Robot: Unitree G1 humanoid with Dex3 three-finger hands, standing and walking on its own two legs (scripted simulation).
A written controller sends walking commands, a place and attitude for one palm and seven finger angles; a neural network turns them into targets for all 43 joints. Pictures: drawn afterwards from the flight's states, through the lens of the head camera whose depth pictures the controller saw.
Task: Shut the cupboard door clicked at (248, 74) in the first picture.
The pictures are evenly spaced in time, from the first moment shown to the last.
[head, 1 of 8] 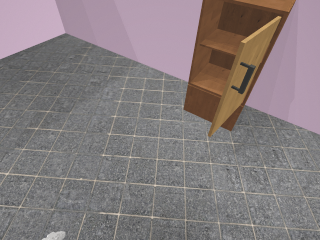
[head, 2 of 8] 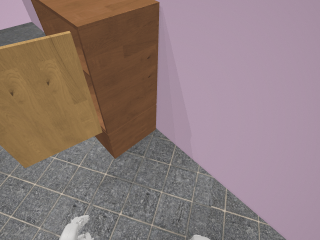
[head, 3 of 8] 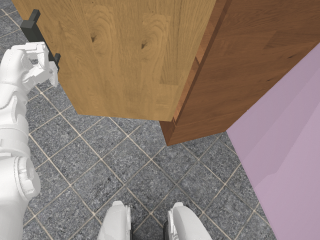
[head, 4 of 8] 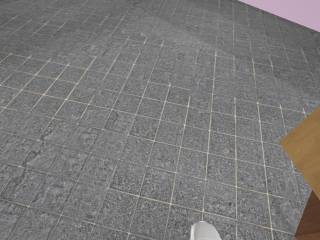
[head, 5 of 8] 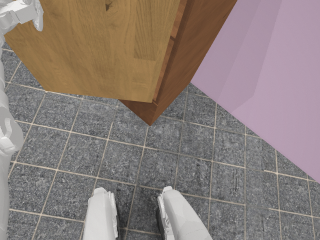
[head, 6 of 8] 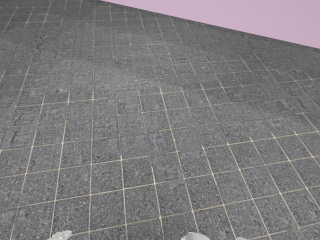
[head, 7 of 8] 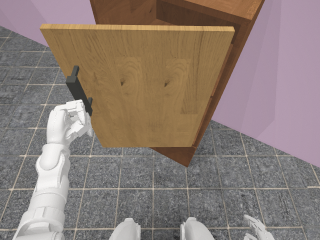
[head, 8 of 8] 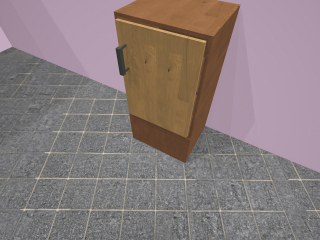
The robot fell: no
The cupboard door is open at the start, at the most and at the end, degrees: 81 81 1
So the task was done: yes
